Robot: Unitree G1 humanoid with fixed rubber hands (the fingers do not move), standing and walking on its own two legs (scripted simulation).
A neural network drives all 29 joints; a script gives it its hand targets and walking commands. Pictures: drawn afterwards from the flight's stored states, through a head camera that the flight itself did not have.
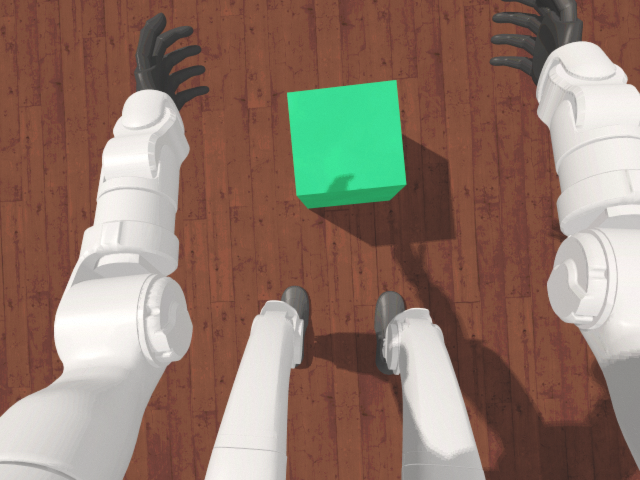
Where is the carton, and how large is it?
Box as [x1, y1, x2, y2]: [287, 80, 405, 208]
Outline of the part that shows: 395,80 287,93 296,194 308,208 388,200 405,184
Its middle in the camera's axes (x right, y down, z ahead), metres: +0.06 -0.20 +0.86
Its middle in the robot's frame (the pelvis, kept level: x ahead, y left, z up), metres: +0.55 +0.02 -0.53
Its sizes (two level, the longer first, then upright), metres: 0.210 0.200 0.250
